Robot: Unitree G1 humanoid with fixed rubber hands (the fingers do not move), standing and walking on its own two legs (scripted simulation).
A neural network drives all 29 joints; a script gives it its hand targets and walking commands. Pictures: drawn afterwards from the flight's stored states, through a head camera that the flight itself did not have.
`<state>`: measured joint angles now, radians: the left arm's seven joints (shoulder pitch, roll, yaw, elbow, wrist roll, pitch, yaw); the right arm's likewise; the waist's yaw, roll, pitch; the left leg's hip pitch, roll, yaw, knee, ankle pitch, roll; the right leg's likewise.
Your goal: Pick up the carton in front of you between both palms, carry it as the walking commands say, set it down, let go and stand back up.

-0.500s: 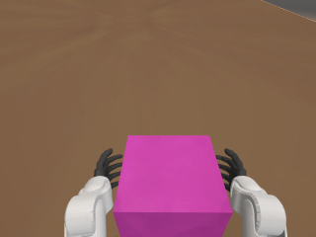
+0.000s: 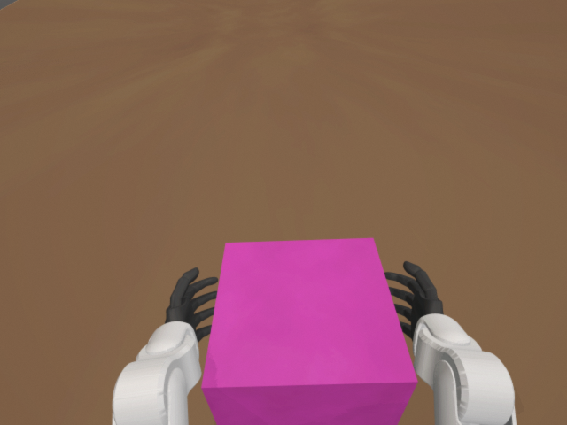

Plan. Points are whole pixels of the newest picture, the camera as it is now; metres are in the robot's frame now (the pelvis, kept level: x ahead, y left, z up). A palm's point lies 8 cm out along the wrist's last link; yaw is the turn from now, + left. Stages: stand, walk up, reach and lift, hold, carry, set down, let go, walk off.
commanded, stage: carry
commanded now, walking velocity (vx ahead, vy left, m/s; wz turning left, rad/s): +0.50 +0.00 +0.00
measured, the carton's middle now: (303, 352) +0.22 +0.01 -0.01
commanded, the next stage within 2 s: none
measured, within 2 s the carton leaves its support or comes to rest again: neither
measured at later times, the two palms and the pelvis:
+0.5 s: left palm (210, 161) +0.57 +0.19 +0.07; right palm (365, 162) +0.54 -0.11 +0.08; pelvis +0.33 +0.06 +0.00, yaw -4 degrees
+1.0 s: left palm (250, 87) +0.88 +0.14 +0.07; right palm (365, 84) +0.89 -0.16 +0.06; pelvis +0.65 -0.02 +0.00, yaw +0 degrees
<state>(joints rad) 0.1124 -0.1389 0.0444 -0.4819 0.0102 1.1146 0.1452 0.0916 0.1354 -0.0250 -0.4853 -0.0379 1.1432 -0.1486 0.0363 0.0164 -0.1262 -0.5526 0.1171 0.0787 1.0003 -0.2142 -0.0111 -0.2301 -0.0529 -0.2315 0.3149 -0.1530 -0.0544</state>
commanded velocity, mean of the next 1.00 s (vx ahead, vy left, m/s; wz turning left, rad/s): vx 0.39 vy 0.00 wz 0.00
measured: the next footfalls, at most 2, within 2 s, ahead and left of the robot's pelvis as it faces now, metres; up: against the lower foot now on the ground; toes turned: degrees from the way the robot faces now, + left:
left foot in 0.28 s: +0.37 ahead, +0.14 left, +0.00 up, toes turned +10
right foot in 0.78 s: +0.72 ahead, -0.10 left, +0.00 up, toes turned -12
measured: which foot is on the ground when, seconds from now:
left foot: up 0.00-0.26, down 0.28-0.78, up 0.80-1.00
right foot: down 0.00-0.30, up 0.32-0.76, down 0.78-1.00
